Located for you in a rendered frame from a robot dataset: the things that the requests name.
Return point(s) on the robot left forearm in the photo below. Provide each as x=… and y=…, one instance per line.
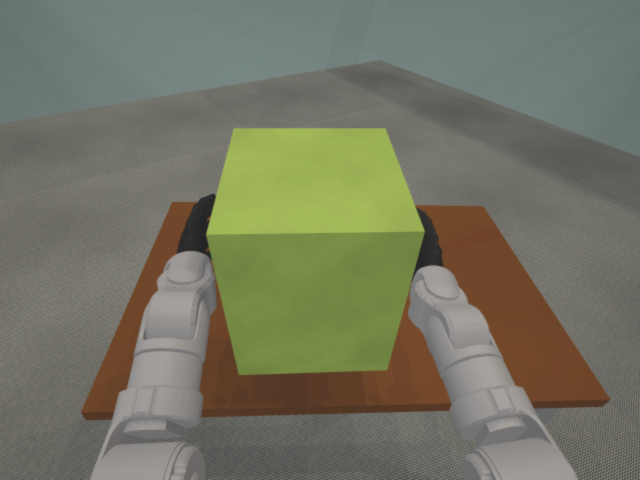
x=162, y=397

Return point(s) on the left robot hand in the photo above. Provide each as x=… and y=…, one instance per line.
x=193, y=237

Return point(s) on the right robot upper arm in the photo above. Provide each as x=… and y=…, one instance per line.
x=527, y=459

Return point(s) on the table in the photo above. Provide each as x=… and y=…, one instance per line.
x=537, y=351

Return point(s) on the robot right forearm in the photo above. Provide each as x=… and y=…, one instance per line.
x=487, y=406

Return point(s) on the carton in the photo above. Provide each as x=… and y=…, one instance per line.
x=314, y=238

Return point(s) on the right robot hand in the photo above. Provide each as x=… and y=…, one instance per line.
x=430, y=252

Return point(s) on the left robot upper arm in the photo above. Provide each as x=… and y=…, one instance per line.
x=152, y=461

